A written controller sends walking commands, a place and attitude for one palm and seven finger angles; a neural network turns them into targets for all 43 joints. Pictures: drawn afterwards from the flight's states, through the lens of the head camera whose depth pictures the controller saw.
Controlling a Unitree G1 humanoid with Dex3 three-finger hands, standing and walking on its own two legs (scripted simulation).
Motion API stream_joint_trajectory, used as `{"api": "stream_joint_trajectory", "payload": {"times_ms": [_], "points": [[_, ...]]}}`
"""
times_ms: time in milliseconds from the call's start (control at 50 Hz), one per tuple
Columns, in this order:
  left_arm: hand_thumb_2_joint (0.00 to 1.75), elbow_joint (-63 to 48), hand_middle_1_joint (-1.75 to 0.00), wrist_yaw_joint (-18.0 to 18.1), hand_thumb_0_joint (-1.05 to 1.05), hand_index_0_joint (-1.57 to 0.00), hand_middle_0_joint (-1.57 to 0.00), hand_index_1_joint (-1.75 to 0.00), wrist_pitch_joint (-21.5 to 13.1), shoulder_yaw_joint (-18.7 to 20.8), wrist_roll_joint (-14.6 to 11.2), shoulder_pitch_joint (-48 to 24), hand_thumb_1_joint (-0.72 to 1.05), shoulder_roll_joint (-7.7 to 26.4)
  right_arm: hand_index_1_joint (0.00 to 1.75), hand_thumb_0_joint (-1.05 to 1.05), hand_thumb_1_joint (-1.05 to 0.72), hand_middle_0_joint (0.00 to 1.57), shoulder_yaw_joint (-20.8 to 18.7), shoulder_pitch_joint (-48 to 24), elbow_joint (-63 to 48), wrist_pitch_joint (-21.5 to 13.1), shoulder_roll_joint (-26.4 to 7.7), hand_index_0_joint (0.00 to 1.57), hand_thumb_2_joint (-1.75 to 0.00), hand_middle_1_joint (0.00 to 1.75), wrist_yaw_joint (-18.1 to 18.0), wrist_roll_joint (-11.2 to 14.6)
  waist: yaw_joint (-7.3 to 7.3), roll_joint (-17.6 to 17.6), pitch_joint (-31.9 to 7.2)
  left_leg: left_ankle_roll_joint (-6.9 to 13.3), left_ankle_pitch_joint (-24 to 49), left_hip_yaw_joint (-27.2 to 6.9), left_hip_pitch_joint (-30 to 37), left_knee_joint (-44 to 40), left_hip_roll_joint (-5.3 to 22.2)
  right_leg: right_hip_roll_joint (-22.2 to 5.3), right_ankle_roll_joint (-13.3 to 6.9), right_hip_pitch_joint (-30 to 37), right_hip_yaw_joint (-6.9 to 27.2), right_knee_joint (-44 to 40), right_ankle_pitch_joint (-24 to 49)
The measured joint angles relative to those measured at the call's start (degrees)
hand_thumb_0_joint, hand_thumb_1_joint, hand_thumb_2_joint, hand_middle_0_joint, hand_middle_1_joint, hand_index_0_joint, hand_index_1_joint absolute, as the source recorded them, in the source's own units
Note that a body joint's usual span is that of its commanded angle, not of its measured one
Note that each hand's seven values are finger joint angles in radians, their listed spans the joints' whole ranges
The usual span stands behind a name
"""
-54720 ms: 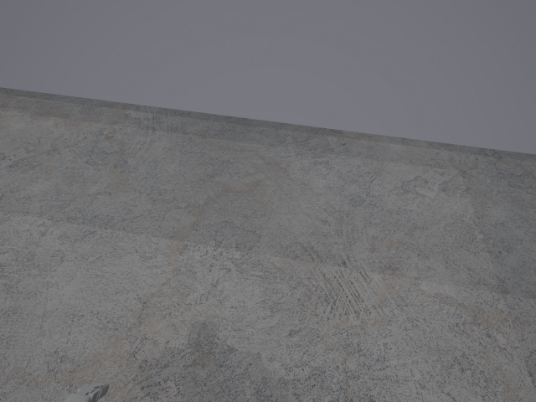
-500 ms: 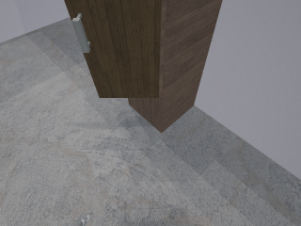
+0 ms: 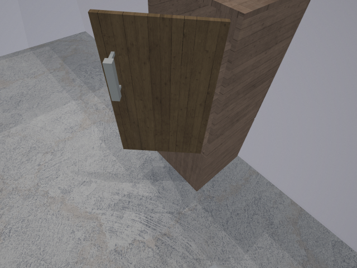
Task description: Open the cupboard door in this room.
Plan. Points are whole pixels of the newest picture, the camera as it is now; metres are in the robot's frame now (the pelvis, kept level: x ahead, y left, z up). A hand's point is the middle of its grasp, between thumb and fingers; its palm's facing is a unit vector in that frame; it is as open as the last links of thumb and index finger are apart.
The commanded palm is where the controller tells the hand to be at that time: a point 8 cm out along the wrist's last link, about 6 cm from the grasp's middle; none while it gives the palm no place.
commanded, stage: come to a stop and stand still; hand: left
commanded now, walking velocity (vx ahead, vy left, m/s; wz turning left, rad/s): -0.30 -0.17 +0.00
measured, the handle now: (114, 76) +0.60 +0.25 +0.07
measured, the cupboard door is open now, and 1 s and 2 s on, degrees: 46 46 46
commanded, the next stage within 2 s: look again from close up in 1.30 s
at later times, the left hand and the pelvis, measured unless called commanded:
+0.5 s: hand out of the picture +0.13 +0.17 -0.19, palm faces +0.06 -0.98 -0.18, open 7.3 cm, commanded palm none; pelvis +0.05 -0.01 -0.01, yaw +2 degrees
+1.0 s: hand out of the picture +0.04 +0.16 -0.17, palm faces +0.02 -0.98 -0.20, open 7.4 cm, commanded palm none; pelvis +0.03 -0.02 +0.00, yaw +0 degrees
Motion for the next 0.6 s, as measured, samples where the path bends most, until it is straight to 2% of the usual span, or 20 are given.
{"api": "stream_joint_trajectory", "payload": {"times_ms": [100,180,200,240,300,380,420,460,480,500,540,600], "points": [[0.9,-1.8,-0.3,1.1,0.02,-0.2,-0.2,-0.3,0.2,0.1,-0.2,-3.4,0.94,1.3,0.3,0.0,-0.94,0.2,0.7,3.1,2.5,1.0,0.6,0.2,-0.9,0.3,0.0,-0.1,-1.01,0.9,0.3,-0.6,-0.8,-0.1,3.5,-2.7,-0.5,-0.1,0.9,0.7,0.0,-14.2,4.7],[0.9,-2.9,-0.3,1.3,0.01,-0.2,-0.2,-0.3,0.4,-0.2,-0.3,-4.8,0.93,1.9,0.3,0.0,-0.92,0.2,1.0,4.5,4.4,3.0,1.9,0.2,-0.9,0.3,-0.2,0.2,-1.66,0.9,0.7,-2.0,-5.0,-0.3,3.7,1.9,-0.2,0.6,0.8,6.9,-0.1,-27.4,10.7],[0.9,-2.9,-0.3,1.4,0.01,-0.2,-0.2,-0.3,0.4,-0.2,-0.2,-4.9,0.93,1.7,0.3,0.0,-0.92,0.2,0.9,4.4,4.8,3.6,1.9,0.2,-0.9,0.3,-0.1,0.4,-1.56,1.3,0.7,-2.5,-6.4,-0.1,3.3,3.7,0.3,1.1,0.4,7.7,0.0,-28.4,9.1],[0.9,-2.8,-0.3,1.5,0.01,-0.2,-0.2,-0.3,0.5,-0.7,-0.2,-5.4,0.92,1.1,0.3,0.01,-0.91,0.2,0.3,3.9,4.8,4.7,1.6,0.2,-0.9,0.3,0.0,1.0,-2.33,2.7,0.9,-3.3,-7.9,-1.0,2.1,6.3,1.4,2.0,-0.4,7.7,-0.6,-27.7,5.3],[0.9,-3.0,-0.3,1.9,0.01,-0.2,-0.2,-0.3,0.7,-1.3,-0.4,-6.8,0.92,0.1,0.3,0.01,-0.91,0.2,-0.2,2.7,4.2,5.9,1.2,0.2,-0.9,0.3,0.0,1.4,-3.3,3.7,1.8,-4.3,-13.0,-3.7,-0.4,12.0,1.6,2.3,-1.0,7.6,-1.8,-27.5,4.3],[0.9,-3.9,-0.3,2.8,0.0,-0.2,-0.2,-0.3,0.7,-0.7,-0.3,-8.9,0.92,-0.8,0.3,0.01,-0.91,0.2,-0.6,0.3,3.5,6.8,0.9,0.2,-0.9,0.3,0.0,1.6,-2.3,2.3,3.5,-5.2,-18.1,-6.4,-3.7,19.2,0.4,2.0,-1.2,8.3,-2.3,-29.4,5.6],[0.9,-4.4,-0.3,2.9,0.0,-0.21,-0.2,-0.3,0.8,-0.4,-0.2,-9.4,0.92,-0.6,0.3,0.01,-0.91,0.2,-0.8,-0.9,2.9,6.9,0.5,0.19,-0.9,0.3,0.0,1.6,-1.67,1.2,4.0,-5.6,-16.8,-6.7,-3.8,17.3,0.0,1.5,-0.8,8.5,-2.4,-30.2,6.4],[0.9,-4.6,-0.3,2.8,0.0,-0.21,-0.2,-0.3,1.2,-0.2,-0.2,-9.4,0.92,-0.1,0.3,0.01,-0.91,0.2,-1.0,-1.9,2.1,6.6,-0.1,0.19,-0.9,0.3,0.1,1.4,-1.41,0.4,4.1,-5.9,-11.3,-6.4,-2.6,11.2,0.0,1.1,-0.1,8.4,-2.4,-29.8,6.5],[0.9,-4.5,-0.3,2.7,0.0,-0.21,-0.21,-0.3,1.4,-0.1,-0.4,-9.1,0.92,0.1,0.3,0.01,-0.91,0.2,-1.1,-2.2,1.7,6.3,-0.5,0.19,-0.9,0.3,0.1,1.3,-1.4,0.4,3.9,-5.6,-6.3,-6.0,-1.5,7.4,0.4,1.1,0.3,8.1,-2.4,-29.0,6.2],[0.9,-4.4,-0.3,2.6,0.0,-0.21,-0.21,-0.3,1.7,0.0,-0.5,-8.9,0.92,0.5,0.3,0.0,-0.91,0.2,-1.2,-2.4,1.5,6.0,-0.6,0.19,-0.9,0.3,0.1,1.0,-1.29,-0.3,3.8,-4.4,-3.6,-5.5,-1.2,6.7,0.0,0.6,0.8,7.9,-2.2,-28.0,5.7],[0.9,-4.0,-0.3,2.5,0.0,-0.21,-0.2,-0.3,2.9,0.3,-0.7,-8.0,0.92,1.2,0.3,0.0,-0.91,0.2,-1.2,-2.4,0.8,6.0,-0.5,0.19,-0.9,0.3,0.1,0.4,-0.75,-1.3,2.8,-2.0,-4.5,-4.7,-0.9,7.1,-0.4,0.8,0.8,7.0,-0.5,-24.0,-0.1],[0.9,-3.4,-0.3,2.3,0.0,-0.21,-0.2,-0.3,4.4,0.7,-0.4,-6.5,0.91,1.8,0.3,0.0,-0.9,0.2,-0.7,-2.3,-0.3,5.8,-0.4,0.19,-0.9,0.3,-0.3,-0.2,-0.47,-1.0,1.0,-0.8,-4.8,-4.4,-0.4,5.3,-0.3,2.5,0.3,5.2,2.5,-13.9,-6.1]]}}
